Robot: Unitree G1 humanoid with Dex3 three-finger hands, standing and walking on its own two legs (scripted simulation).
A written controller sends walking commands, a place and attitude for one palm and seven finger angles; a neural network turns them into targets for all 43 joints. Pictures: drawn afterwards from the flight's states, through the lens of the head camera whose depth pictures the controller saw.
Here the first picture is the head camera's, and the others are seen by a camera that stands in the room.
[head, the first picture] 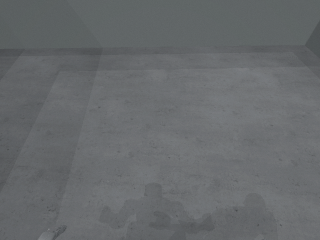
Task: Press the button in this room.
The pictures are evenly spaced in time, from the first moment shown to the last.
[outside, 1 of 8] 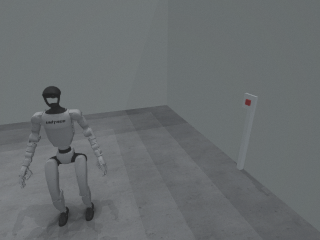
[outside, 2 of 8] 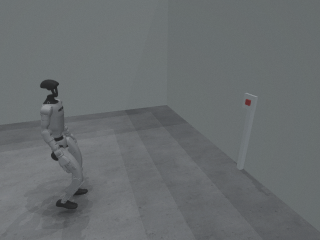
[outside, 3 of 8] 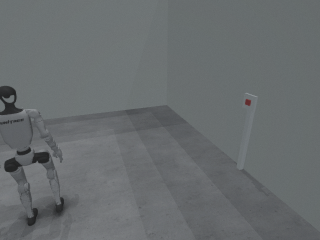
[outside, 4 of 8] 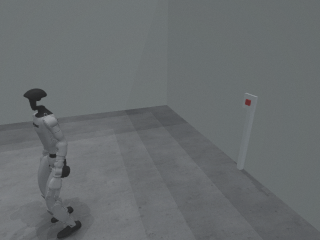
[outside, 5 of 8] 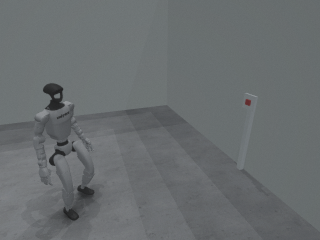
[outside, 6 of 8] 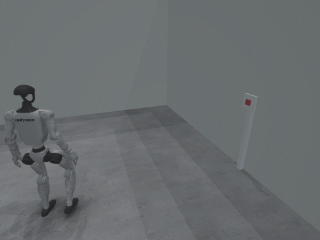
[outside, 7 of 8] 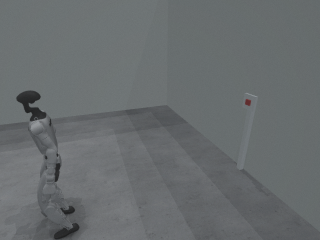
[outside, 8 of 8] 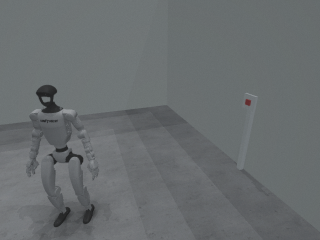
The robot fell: no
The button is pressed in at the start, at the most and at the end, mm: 0 0 0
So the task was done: no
